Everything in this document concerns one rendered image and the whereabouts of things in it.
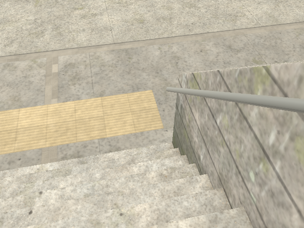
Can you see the stairs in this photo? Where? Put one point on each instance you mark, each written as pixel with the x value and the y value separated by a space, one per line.
pixel 146 187

